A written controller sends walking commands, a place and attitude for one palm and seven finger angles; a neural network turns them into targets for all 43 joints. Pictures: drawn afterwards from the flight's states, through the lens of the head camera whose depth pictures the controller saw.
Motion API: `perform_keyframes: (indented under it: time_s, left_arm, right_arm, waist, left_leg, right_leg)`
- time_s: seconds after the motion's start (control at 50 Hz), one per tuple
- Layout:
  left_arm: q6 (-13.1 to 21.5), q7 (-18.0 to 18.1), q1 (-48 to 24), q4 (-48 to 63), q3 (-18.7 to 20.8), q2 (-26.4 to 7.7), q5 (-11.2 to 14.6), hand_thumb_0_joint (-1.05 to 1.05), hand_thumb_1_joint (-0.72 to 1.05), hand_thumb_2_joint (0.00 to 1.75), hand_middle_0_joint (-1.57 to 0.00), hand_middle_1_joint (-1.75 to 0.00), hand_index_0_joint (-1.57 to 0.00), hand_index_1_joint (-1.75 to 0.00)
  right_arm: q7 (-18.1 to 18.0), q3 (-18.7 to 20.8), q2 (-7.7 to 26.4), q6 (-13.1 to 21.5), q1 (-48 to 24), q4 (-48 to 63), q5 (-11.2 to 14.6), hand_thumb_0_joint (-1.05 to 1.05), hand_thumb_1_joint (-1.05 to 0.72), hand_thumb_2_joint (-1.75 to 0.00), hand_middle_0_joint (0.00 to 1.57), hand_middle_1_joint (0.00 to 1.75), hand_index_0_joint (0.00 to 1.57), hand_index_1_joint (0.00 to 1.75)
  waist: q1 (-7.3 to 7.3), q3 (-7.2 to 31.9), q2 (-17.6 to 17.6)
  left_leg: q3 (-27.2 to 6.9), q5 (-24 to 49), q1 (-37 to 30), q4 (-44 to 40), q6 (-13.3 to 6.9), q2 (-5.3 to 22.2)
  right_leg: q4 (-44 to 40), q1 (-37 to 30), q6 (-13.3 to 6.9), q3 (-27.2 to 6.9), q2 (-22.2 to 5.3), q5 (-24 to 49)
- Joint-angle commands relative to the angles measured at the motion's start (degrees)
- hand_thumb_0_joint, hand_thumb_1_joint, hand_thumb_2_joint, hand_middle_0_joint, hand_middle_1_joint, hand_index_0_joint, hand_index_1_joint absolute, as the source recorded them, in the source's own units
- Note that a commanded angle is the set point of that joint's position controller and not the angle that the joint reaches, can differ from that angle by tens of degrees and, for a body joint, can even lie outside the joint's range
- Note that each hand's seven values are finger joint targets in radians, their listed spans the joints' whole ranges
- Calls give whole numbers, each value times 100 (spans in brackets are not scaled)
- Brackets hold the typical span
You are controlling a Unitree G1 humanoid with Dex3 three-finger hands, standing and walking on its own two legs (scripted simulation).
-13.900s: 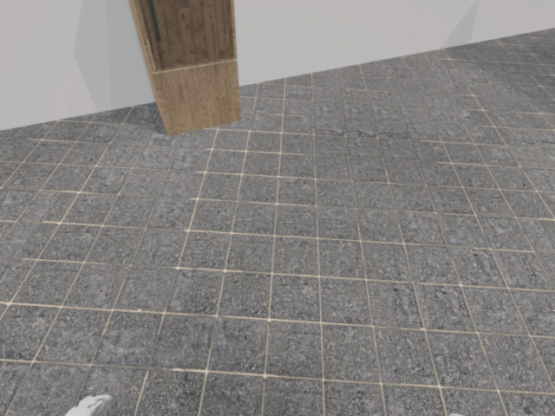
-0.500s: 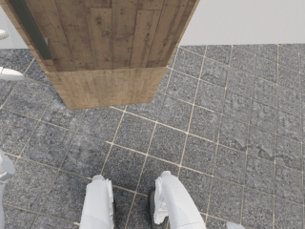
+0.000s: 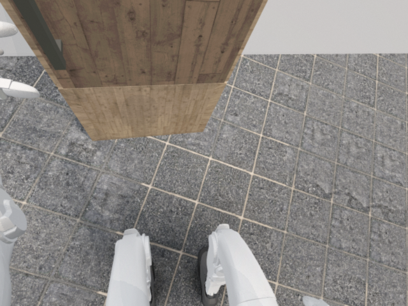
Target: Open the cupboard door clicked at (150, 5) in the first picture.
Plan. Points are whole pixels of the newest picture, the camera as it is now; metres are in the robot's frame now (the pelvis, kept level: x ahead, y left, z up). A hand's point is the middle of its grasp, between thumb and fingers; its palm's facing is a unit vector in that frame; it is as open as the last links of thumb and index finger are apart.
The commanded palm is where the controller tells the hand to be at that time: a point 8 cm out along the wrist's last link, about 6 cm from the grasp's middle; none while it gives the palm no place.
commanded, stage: slide the fingers in behind the handle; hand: left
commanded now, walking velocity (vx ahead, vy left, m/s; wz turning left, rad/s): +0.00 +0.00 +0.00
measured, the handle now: (40, 19) +0.58 +0.25 +0.06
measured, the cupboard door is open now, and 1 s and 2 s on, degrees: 0 0 0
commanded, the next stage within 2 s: close the thumb around the handle in 1.34 s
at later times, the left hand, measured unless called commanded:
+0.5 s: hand (31, 55) +0.52 +0.26 +0.05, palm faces +0.12 -0.99 -0.02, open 14.0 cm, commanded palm +0.51 +0.28 +0.05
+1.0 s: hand (57, 50) +0.53 +0.22 +0.05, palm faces +0.12 -0.99 -0.03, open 13.9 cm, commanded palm +0.51 +0.25 +0.05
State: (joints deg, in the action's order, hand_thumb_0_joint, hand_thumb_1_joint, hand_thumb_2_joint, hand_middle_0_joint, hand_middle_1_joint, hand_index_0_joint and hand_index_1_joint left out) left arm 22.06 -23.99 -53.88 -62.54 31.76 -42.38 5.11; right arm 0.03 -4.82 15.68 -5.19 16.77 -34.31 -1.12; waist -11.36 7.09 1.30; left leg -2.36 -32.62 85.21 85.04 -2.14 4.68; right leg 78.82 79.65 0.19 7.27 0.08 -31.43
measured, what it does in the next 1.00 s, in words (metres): stands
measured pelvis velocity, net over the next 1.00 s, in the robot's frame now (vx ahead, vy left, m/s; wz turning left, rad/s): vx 0.01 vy -0.01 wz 0.02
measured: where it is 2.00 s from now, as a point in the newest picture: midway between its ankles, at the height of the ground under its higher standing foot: (177, 290)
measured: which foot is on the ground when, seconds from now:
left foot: down 0.00-1.00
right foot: down 0.00-1.00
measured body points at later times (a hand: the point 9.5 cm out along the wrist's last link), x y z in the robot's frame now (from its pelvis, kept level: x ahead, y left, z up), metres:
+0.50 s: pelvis +0.00 -0.01 +0.01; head +0.19 +0.04 +0.41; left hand +0.51 +0.31 +0.05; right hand +0.03 -0.27 -0.10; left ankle +0.04 +0.10 -0.57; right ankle +0.05 -0.13 -0.57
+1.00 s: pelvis +0.01 -0.01 +0.01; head +0.19 +0.02 +0.42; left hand +0.52 +0.27 +0.05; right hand +0.04 -0.28 -0.10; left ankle +0.04 +0.10 -0.57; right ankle +0.05 -0.13 -0.57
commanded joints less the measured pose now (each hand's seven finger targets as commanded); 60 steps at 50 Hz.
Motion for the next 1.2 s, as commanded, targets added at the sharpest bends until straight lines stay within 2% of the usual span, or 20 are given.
perform_keyframes:
  time_s: [0.0, 0.08, 0.1, 0.14, 0.2, 0.26, 0.34, 0.4, 0.48, 0.5, 0.56, 0.7, 0.78, 0.8, 0.9, 0.96, 0.98, 1.02, 1.1, 1.18]
  left_arm:
    - [-50, 95, -1917, 698, 102, -1671, 89, 0, -50, 30, -30, -120, -30, -120]
    - [337, 346, -2262, 1463, 148, -1697, 41, 0, -50, 30, -30, -120, -30, -120]
    - [446, 397, -2228, 1528, 116, -1574, 57, 0, -50, 30, -30, -120, -30, -120]
    - [570, 445, -2159, 1374, 66, -1424, 91, 0, -50, 30, -30, -120, -30, -120]
    - [508, 419, -1923, 920, -80, -1158, 84, 0, -50, 30, -30, -120, -30, -120]
    - [306, 397, -1808, 651, -201, -1110, 34, 0, -50, 30, -30, -120, -30, -120]
    - [444, 523, -2034, 1158, -169, -1066, 34, 0, -50, 30, -30, -120, -30, -120]
    - [641, 666, -2232, 1290, -156, -985, 85, 0, -50, 30, -30, -120, -30, -120]
    - [721, 828, -2432, 1188, -186, -963, 1, 0, -50, 30, -30, -120, -30, -120]
    - [692, 855, -2224, 1036, -98, -1038, -58, 0, -50, 30, -30, -120, -30, -120]
    - [588, 899, -2237, 893, -390, -752, -137, 0, -50, 30, -30, -120, -30, -120]
    - [648, 948, -2085, 1124, -223, -792, -34, 0, -50, 30, -30, -120, -30, -120]
    - [688, 1028, -2108, 1149, -371, -512, -32, 0, -50, 30, -30, -120, -30, -120]
    - [676, 1053, -2051, 1067, -251, -660, -55, 0, -50, 30, -30, -120, -30, -120]
    - [729, 1131, -2239, 1129, -492, -355, -67, 0, -50, 30, -30, -120, -30, -120]
    - [760, 1178, -2190, 1083, -283, -626, -70, 0, -50, 30, -30, -120, -30, -120]
    - [780, 1178, -2186, 1085, -274, -617, -75, 0, -50, 30, -30, -120, -30, -120]
    - [756, 1163, -1990, 962, -137, -826, -110, 0, -50, 30, -30, -120, -30, -120]
    - [741, 1117, -2030, 923, -315, -641, -135, 0, -50, 30, -30, -120, -30, -120]
    - [800, 1049, -2210, 1118, -289, -660, -27, 0, -50, 30, -30, -120, -30, -120]
  right_arm:
    - [-163, 429, 1316, 52, 1196, 246, 20, 0, -90, -90, 20, 30, 20, 30]
    - [-125, 464, 1242, 133, 1192, 216, -38, 0, -90, -90, 20, 30, 20, 30]
    - [-99, 488, 1230, 150, 1203, 188, -58, 0, -90, -90, 20, 30, 20, 30]
    - [-83, 489, 1208, 165, 1172, 139, -64, 0, -90, -90, 20, 30, 20, 30]
    - [-64, 493, 1209, 146, 1193, 121, -42, 0, -90, -90, 20, 30, 20, 30]
    - [-89, 480, 1236, 110, 1187, 176, -17, 0, -90, -90, 20, 30, 20, 30]
    - [-84, 530, 1206, 120, 1195, 197, -42, 0, -90, -90, 20, 30, 20, 30]
    - [-71, 541, 1185, 145, 1184, 134, -60, 0, -90, -90, 20, 30, 20, 30]
    - [-71, 532, 1160, 163, 1202, 45, -76, 0, -90, -90, 20, 30, 20, 30]
    - [-69, 536, 1172, 139, 1224, 64, -86, 0, -90, -90, 20, 30, 20, 30]
    - [-53, 516, 1138, 114, 1178, 89, -83, 0, -90, -90, 20, 30, 20, 30]
    - [-31, 535, 1114, 80, 1200, 172, -81, 0, -90, -90, 20, 30, 20, 30]
    - [2, 556, 1054, 84, 1200, 139, -78, 0, -90, -90, 20, 30, 20, 30]
    - [-8, 557, 1086, 68, 1221, 122, -81, 0, -90, -90, 20, 30, 20, 30]
    - [-1, 569, 1042, 87, 1209, 100, -92, 0, -90, -90, 20, 30, 20, 30]
    - [-14, 565, 1059, 78, 1209, 89, -93, 0, -90, -90, 20, 30, 20, 30]
    - [-9, 558, 1044, 85, 1221, 88, -100, 0, -90, -90, 20, 30, 20, 30]
    - [0, 531, 1042, 64, 1177, 143, -85, 0, -90, -90, 20, 30, 20, 30]
    - [5, 531, 1045, 43, 1164, 165, -78, 0, -90, -90, 20, 30, 20, 30]
    - [-16, 555, 1063, 70, 1179, 145, -73, 0, -90, -90, 20, 30, 20, 30]
  waist:
    - [-8, 3106, 1272]
    - [54, 3529, 1648]
    - [43, 3643, 1648]
    - [0, 3499, 1456]
    - [-25, 3229, 1306]
    - [-28, 2983, 1167]
    - [62, 3425, 1471]
    - [-11, 3477, 1329]
    - [-83, 3359, 1334]
    - [-11, 3403, 1281]
    - [-56, 3204, 1381]
    - [58, 3639, 1266]
    - [-27, 3475, 1131]
    - [-15, 3459, 1005]
    - [-60, 3452, 1184]
    - [-40, 3465, 974]
    - [-19, 3496, 1119]
    - [65, 3466, 1026]
    - [-23, 3318, 1017]
    - [-26, 3554, 1070]
  left_leg:
    - [-496, 2159, -3309, -1089, 7, -91]
    - [-550, 2484, -3793, -1098, 70, -73]
    - [-577, 2569, -3948, -1113, 91, -70]
    - [-534, 2426, -3739, -1086, 71, -85]
    - [-482, 2230, -3525, -1128, 55, -107]
    - [-421, 1897, -3216, -1181, 25, -124]
    - [-493, 2204, -3688, -1196, 78, -111]
    - [-516, 2233, -3708, -1168, 73, -118]
    - [-463, 2129, -3554, -1134, 54, -137]
    - [-454, 2181, -3547, -1139, 64, -139]
    - [-407, 2030, -3427, -1155, 57, -148]
    - [-349, 2444, -3473, -1100, 46, -163]
    - [-306, 2374, -3366, -1080, 16, -171]
    - [-294, 2322, -3279, -1085, 23, -160]
    - [-269, 2225, -3349, -1107, 26, -186]
    - [-234, 2228, -3153, -1076, 9, -190]
    - [-223, 2326, -3190, -1052, 5, -198]
    - [-168, 2263, -2971, -1041, 2, -212]
    - [-202, 2230, -3039, -1069, 3, -191]
    - [-218, 2283, -3140, -1039, -6, -204]
  right_leg:
    - [-932, -914, -118, -279, 226, 1242]
    - [-870, -862, -172, -292, 240, 1325]
    - [-893, -840, -166, -282, 248, 1344]
    - [-917, -949, -157, -299, 259, 1305]
    - [-949, -965, -152, -302, 243, 1229]
    - [-1000, -1016, -142, -325, 222, 1096]
    - [-930, -929, -172, -313, 212, 1217]
    - [-933, -949, -158, -322, 228, 1229]
    - [-934, -993, -157, -349, 213, 1207]
    - [-920, -1049, -159, -340, 212, 1221]
    - [-957, -975, -159, -357, 198, 1151]
    - [-933, -1393, -149, -413, 212, 1539]
    - [-978, -1410, -129, -445, 218, 1571]
    - [-973, -1477, -118, -435, 215, 1558]
    - [-1017, -1410, -127, -460, 212, 1488]
    - [-1020, -1640, -114, -497, 212, 1585]
    - [-969, -1592, -125, -501, 214, 1657]
    - [-975, -1808, -118, -535, 216, 1698]
    - [-980, -1639, -116, -500, 218, 1641]
    - [-971, -1697, -122, -536, 221, 1682]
